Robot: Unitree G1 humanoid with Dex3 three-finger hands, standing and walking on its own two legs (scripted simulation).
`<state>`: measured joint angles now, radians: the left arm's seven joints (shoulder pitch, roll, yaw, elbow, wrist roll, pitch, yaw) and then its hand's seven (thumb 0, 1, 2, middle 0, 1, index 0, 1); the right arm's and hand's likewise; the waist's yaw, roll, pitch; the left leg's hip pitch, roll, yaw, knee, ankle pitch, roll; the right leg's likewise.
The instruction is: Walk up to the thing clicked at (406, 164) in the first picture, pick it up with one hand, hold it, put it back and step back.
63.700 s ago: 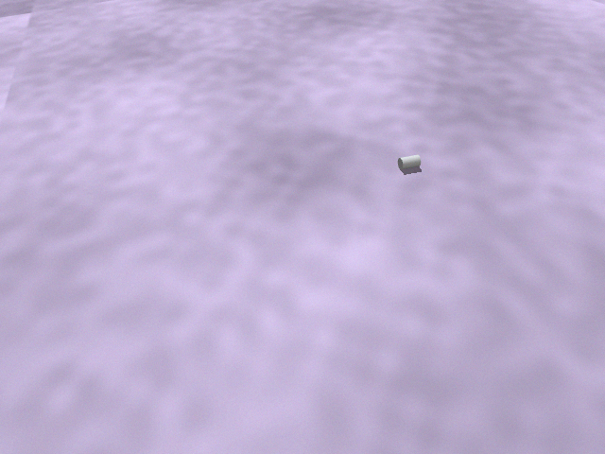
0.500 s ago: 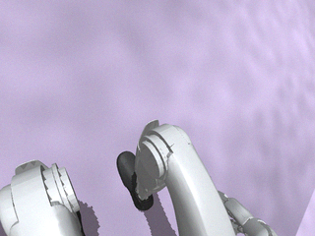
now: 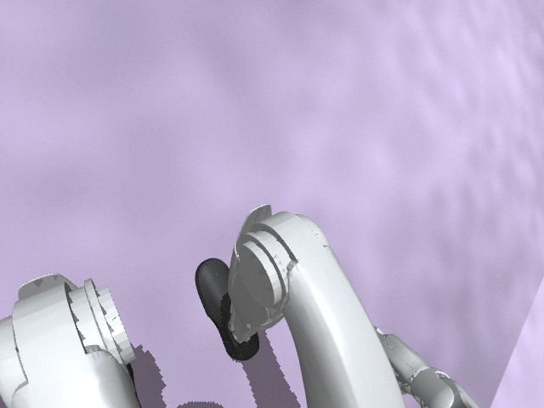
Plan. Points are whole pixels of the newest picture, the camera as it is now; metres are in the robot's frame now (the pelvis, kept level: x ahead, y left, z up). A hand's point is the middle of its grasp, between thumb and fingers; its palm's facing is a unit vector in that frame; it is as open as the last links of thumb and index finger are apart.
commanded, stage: rest palm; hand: left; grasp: from above
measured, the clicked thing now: out of the picture +0.46 +0.47 -0.29
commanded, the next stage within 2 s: none
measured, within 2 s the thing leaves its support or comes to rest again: neither
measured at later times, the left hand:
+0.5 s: hand out of the picture +0.44 +0.42 -0.23, palm faces -0.42 -0.17 -0.89, open 14.1 cm
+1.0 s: hand out of the picture +0.45 +0.42 -0.23, palm faces -0.42 -0.17 -0.89, open 13.9 cm
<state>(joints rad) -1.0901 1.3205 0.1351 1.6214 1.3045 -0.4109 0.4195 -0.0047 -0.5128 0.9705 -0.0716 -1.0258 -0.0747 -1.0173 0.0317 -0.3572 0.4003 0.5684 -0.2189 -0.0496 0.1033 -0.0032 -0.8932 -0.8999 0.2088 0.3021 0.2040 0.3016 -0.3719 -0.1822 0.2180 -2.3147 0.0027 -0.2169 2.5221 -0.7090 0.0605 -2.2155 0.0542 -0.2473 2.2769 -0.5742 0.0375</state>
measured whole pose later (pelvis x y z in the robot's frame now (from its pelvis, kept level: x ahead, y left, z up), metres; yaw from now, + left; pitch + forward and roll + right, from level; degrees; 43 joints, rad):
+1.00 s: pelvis +0.00 +0.00 +0.00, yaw -1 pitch +27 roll -17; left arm -1.09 1.33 0.13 1.63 1.27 -0.37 0.43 0.00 -0.47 0.96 -0.07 -1.07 -0.09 -1.05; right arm 0.02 -0.36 0.43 0.59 -0.22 -0.08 0.10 0.00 -0.89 -0.90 0.21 0.30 0.20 0.30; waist -0.38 -0.18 0.23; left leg -2.32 0.01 -0.23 2.53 -0.72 0.06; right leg -2.22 0.06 -0.26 2.28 -0.57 0.04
